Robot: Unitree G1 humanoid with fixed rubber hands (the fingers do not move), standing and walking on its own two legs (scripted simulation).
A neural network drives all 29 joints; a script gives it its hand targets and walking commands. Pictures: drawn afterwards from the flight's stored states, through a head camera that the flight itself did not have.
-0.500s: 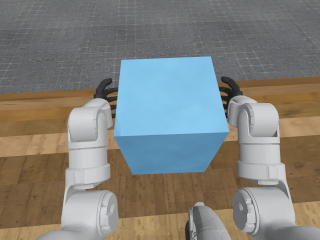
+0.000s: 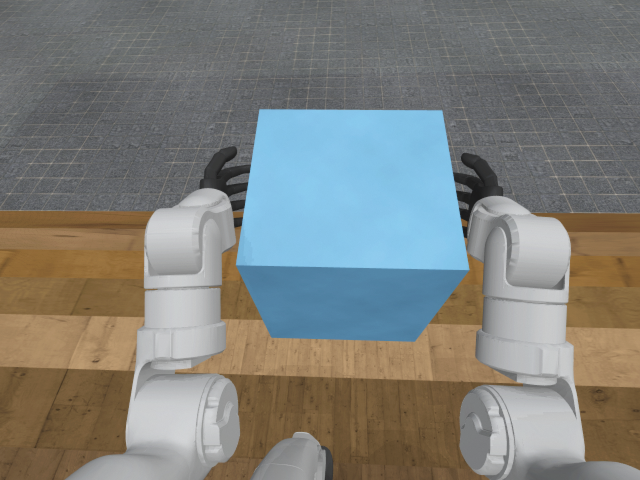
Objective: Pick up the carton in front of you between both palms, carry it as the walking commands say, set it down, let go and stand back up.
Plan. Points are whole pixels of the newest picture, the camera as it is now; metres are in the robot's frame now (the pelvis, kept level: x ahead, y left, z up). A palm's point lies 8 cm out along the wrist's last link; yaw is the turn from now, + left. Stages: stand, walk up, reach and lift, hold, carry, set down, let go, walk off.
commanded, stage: carry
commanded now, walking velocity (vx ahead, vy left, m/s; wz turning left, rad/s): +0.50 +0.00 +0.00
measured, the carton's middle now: (345, 238) +0.39 +0.03 +0.07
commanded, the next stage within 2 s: none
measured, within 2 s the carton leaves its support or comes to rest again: neither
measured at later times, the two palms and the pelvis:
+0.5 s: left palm (273, 181) +0.71 +0.22 -0.16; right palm (404, 176) +0.74 -0.08 -0.15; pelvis +0.37 +0.04 -0.26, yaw +1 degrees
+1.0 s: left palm (297, 141) +1.11 +0.23 -0.36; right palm (387, 151) +1.07 -0.07 -0.37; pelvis +0.75 +0.11 -0.44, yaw +1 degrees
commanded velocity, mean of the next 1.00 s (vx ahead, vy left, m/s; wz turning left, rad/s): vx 0.50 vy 0.00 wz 0.00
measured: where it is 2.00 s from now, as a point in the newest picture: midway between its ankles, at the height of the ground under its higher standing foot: (337, 253)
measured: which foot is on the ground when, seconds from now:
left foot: up 0.00-0.02, down 0.04-0.44, up 0.46-0.78, down 0.80-1.00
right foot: down 0.00-0.04, up 0.06-0.42, down 0.44-0.80, up 0.82-1.00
